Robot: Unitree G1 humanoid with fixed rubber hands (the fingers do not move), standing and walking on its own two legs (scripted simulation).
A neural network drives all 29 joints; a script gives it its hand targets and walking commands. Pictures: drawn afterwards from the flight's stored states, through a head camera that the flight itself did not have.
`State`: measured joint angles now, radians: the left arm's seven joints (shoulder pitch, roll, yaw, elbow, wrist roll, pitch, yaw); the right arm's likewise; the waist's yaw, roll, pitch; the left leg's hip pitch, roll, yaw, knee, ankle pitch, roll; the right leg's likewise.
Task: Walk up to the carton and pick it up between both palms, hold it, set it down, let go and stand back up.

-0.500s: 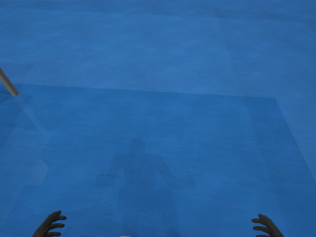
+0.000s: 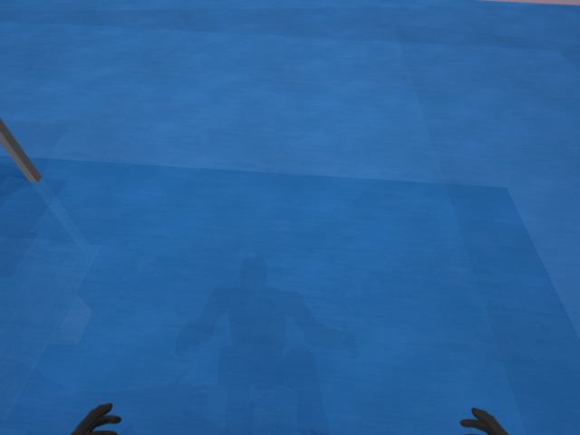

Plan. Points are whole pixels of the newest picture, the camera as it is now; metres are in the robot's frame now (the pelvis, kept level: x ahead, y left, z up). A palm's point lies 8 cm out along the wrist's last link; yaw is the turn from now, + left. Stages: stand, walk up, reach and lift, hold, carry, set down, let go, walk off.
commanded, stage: stand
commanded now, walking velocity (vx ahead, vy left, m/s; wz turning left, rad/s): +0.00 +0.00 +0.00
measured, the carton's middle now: out of the picture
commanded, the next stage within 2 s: walk up in 1.04 s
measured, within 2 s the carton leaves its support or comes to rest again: neither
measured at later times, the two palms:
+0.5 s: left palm out of the picture +0.08 +0.30 -0.11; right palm out of the picture +0.08 -0.31 -0.11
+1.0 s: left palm out of the picture +0.08 +0.30 -0.11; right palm out of the picture +0.09 -0.31 -0.11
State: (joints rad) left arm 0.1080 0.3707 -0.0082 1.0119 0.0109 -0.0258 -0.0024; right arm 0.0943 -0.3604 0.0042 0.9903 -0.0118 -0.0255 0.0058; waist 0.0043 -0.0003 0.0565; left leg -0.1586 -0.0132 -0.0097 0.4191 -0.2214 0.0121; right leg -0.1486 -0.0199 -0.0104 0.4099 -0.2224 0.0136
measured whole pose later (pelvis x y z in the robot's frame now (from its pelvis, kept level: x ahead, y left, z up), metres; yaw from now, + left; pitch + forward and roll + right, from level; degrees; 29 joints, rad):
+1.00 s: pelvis +0.00 -0.01 +0.00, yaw +0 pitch -2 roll +0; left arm 0.11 0.38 -0.01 1.09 0.01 -0.02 0.00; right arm 0.10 -0.38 0.00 1.06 -0.01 -0.02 0.00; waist 0.00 0.00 0.05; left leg -0.11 0.00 -0.01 0.33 -0.18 0.00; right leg -0.11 -0.01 -0.01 0.33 -0.18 0.01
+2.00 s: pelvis +0.19 +0.12 +0.00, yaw +43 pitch +0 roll +0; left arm 0.37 0.50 0.12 0.79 0.04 -0.09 -0.04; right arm 0.18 -0.49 -0.09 0.79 -0.02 0.00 0.12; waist 0.08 0.03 0.00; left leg -0.51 0.00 -0.04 0.98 -0.30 -0.02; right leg -0.23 -0.06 -0.17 0.44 -0.21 -0.03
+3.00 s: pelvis +0.49 +0.43 -0.02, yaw +76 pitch -2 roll +1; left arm 0.34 0.50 0.07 0.77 0.03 0.03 -0.08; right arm 0.31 -0.48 -0.06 0.79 0.01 -0.11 -0.03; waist 0.02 -0.10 0.06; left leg -0.33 -0.01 0.07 0.63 -0.27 0.05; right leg -0.41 -0.07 -0.02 1.07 -0.44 -0.02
